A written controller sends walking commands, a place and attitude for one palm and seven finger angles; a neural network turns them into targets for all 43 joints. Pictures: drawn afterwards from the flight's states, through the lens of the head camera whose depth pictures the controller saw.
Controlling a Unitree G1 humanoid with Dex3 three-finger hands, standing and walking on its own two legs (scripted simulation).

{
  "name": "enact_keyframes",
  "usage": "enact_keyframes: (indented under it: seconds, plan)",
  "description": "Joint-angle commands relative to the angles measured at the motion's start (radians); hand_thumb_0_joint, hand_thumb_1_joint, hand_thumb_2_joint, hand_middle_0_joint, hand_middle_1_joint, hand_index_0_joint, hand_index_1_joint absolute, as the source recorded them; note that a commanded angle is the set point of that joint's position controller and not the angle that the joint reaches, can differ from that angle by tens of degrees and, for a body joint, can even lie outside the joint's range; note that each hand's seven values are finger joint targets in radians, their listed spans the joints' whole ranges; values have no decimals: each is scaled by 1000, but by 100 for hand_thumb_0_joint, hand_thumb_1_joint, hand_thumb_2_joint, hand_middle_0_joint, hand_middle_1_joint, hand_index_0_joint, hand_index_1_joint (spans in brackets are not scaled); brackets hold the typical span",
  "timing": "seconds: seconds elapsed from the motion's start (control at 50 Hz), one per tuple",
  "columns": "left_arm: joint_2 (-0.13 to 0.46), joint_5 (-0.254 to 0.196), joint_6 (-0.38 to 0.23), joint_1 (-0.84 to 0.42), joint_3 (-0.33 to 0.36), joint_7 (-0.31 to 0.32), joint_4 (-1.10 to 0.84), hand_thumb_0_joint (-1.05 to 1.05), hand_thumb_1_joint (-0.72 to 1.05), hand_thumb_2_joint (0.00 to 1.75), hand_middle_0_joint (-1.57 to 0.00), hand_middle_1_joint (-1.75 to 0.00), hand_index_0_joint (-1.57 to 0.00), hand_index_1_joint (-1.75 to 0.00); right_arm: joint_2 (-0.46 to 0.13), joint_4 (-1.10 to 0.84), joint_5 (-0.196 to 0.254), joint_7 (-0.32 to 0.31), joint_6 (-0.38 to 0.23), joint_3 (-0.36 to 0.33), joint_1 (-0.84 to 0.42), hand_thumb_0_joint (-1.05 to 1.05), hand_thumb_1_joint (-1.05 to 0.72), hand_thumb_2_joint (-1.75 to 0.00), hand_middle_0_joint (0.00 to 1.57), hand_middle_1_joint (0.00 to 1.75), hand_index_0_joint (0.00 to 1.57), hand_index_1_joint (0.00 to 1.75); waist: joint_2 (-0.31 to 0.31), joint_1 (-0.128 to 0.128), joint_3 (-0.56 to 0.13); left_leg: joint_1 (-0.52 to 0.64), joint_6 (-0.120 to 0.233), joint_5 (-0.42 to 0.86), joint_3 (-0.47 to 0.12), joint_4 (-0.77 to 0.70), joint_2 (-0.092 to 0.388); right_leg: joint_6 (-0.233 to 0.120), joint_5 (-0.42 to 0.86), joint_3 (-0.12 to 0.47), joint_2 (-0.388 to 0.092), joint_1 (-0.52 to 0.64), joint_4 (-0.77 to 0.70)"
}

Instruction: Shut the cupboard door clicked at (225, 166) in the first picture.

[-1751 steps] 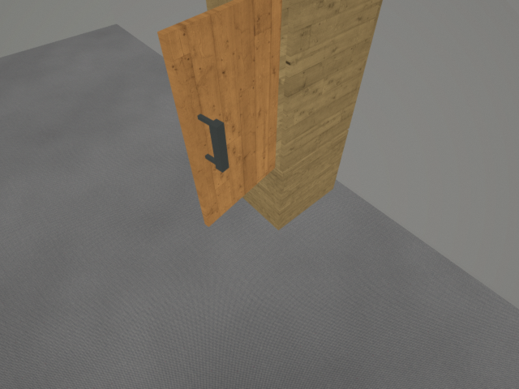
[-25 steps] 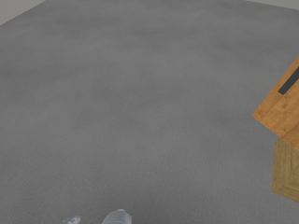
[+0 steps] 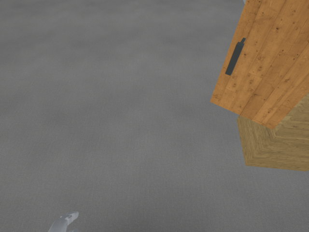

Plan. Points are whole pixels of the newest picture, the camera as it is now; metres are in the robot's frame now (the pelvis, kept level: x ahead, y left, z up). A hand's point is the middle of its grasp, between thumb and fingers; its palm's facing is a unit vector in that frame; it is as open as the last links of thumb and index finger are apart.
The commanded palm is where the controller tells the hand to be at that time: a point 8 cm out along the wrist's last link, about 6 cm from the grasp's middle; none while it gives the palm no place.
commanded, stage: turn to face it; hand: left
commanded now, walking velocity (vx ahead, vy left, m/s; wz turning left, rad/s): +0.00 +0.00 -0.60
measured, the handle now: (235, 56) +0.75 -0.30 +0.00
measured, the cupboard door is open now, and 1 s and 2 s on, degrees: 63 63 63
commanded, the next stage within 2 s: take the last steps up to it in 0.82 s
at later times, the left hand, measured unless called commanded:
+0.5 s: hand (85, 220) +0.17 +0.22 -0.15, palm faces -0.25 -0.95 -0.19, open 7.4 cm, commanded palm none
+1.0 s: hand (113, 215) +0.18 +0.14 -0.15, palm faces -0.45 -0.87 -0.20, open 7.4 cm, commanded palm none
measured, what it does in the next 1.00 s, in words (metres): steps on the spot, turning right: left foot, then right foot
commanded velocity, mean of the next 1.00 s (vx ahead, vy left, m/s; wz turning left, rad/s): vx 0.03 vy -0.01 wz -0.41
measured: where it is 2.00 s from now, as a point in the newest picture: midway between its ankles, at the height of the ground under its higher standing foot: outside the picture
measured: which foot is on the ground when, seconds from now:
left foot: up 0.00-0.30, down 0.32-0.72, up 0.74-1.00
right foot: down 0.00-0.34, up 0.36-0.72, down 0.74-1.00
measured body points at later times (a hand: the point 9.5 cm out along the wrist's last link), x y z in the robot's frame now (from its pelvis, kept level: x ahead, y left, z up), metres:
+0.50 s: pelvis +0.02 +0.04 +0.02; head +0.07 +0.06 +0.46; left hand +0.18 +0.27 -0.14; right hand +0.02 -0.23 -0.10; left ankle +0.06 +0.12 -0.72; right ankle -0.05 -0.09 -0.64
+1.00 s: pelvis +0.02 +0.01 +0.01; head +0.05 +0.00 +0.46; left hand +0.21 +0.18 -0.14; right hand -0.06 -0.24 -0.13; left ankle +0.08 +0.11 -0.70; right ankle -0.05 -0.09 -0.72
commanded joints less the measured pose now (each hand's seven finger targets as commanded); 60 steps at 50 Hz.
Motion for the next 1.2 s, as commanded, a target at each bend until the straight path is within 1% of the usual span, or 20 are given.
enact_keyframes:
  seconds: [0.0,0.08,0.22,0.26,0.28,0.32,0.44,0.62,0.66,0.68,0.7,0.72,0.82,0.98,1.0,1.02,1.04,1.06,1.12,1.18]
  plan:
    - [257,-1,-32,178,62,48,-5,0,90,90,-20,-30,-20,-30,-92,-147,15,-21,-2,-20,-125,0,-90,-90,20,30,20,30,-294,91,-145,-403,-28,-224,-208,461,-81,-242,743,470,-346,303,-204]
    - [170,-3,-31,31,33,51,-48,0,90,90,-20,-30,-20,-30,-98,-92,10,-11,1,-20,-79,0,-90,-90,20,30,20,30,-189,14,-144,-274,-49,-17,-209,405,-73,-187,601,280,-210,164,-183]
    - [195,6,-22,23,42,42,-47,0,90,90,-20,-30,-20,-30,-83,-106,18,-9,-9,-17,-69,0,-90,-90,20,30,20,30,-199,16,-117,-105,-37,12,-182,40,-144,-182,408,385,-183,52,-183]
    - [184,0,-16,-14,42,41,-49,0,90,90,-20,-30,-20,-30,-90,-82,19,-15,-18,-17,22,0,-90,-90,20,30,20,30,-181,-32,-136,41,-31,156,-183,-161,-149,-127,342,387,-150,-10,-116]
    - [155,-8,-9,-16,34,38,-61,0,90,90,-20,-30,-20,-30,-124,-71,15,-18,-28,-23,59,0,-90,-90,20,30,20,30,-91,-42,-143,160,-13,211,-213,-288,-109,-77,240,343,-88,-102,-56]
    - [80,-14,-4,21,19,24,-95,0,90,90,-20,-30,-20,-30,-273,-91,-6,-25,-33,-46,97,0,-90,-90,20,30,20,30,281,-44,-153,208,188,313,-611,-432,305,18,-328,104,86,-292,371]
    - [61,-2,13,16,27,0,-41,0,90,90,-20,-30,-20,-30,-166,-98,-7,-31,-38,-22,-21,0,-90,-90,20,30,20,30,136,7,-110,160,168,461,-266,-383,148,56,-133,74,-4,-273,558]
    - [21,-2,1,-21,4,11,-39,0,90,90,-20,-30,-20,-30,-186,-18,-6,-17,-27,-47,59,0,-90,-90,20,30,20,30,194,-30,-140,188,172,576,-177,-298,179,23,-117,-23,21,-78,142]
    - [43,0,-8,41,6,16,-16,0,90,90,-20,-30,-20,-30,-182,-10,2,-13,-23,-48,43,0,-90,-90,20,30,20,30,144,9,-141,104,121,512,-145,-218,153,6,78,-26,25,84,-94]
    - [87,4,-15,104,15,23,2,0,90,90,-20,-30,-20,-30,-160,-16,10,-8,-22,-48,31,0,-90,-90,20,30,20,30,48,39,-155,23,69,376,-103,-132,111,-16,181,53,-39,199,-210]
    - [180,14,-28,135,32,36,15,0,90,90,-20,-30,-20,-30,-82,-47,16,-4,-18,-33,13,0,-90,-90,20,30,20,30,-241,56,-138,-204,0,-10,-14,43,-31,-98,376,334,-274,312,-287]
    - [226,5,-29,173,34,41,28,0,90,90,-20,-30,-20,-30,-70,-75,14,-7,-6,-20,-44,0,-90,-90,20,30,20,30,-270,87,-109,-275,-11,-232,-102,246,-100,-202,530,415,-378,228,-278]
    - [118,1,-38,40,17,61,13,0,90,90,-20,-30,-20,-30,-64,-8,10,-13,0,-16,-6,0,-90,-90,20,30,20,30,-202,5,-122,-265,-29,-35,-201,378,-89,-194,639,226,-224,179,-201]
    - [120,1,-32,25,25,46,40,0,90,90,-20,-30,-20,-30,-33,24,1,-11,-30,-5,105,0,-90,-90,20,30,20,30,-187,-33,-115,83,-8,134,-127,-180,-147,-144,15,273,-150,7,-201]
    - [86,-6,-29,32,17,40,36,0,90,90,-20,-30,-20,-30,-69,41,-3,-13,-44,-9,152,0,-90,-90,20,30,20,30,-74,-50,-117,222,6,127,-171,-297,-114,-103,-118,238,-94,-108,-117]
    - [12,-12,-26,58,5,29,23,0,90,90,-20,-30,-20,-30,-162,53,-19,-17,-54,-30,211,0,-90,-90,20,30,20,30,209,-69,-110,310,85,-20,-476,-405,108,-43,-238,125,41,-288,117]
    - [9,-4,-30,9,0,24,-15,0,90,90,-20,-30,-20,-30,-233,49,-26,-27,-50,-43,269,0,-90,-90,20,30,20,30,267,-101,-63,257,187,-193,-719,-533,292,-19,-317,55,76,-384,339]
    - [40,12,-26,-46,7,19,-28,0,90,90,-20,-30,-20,-30,-236,56,-22,-32,-56,-44,261,0,-90,-90,20,30,20,30,234,-97,-31,210,222,-233,-777,-570,324,-23,-269,123,19,-433,494]
    - [31,17,-33,5,19,-3,28,0,90,90,-20,-30,-20,-30,-126,22,-16,-29,-73,-15,131,0,-90,-90,20,30,20,30,111,-21,35,96,147,-67,-479,-567,170,-6,-37,119,-24,-385,597]
    - [0,10,-32,38,8,-6,57,0,90,90,-20,-30,-20,-30,-92,51,-8,-30,-89,-8,173,0,-90,-90,20,30,20,30,107,-17,-15,182,139,177,-311,-538,122,10,48,93,-22,-370,535]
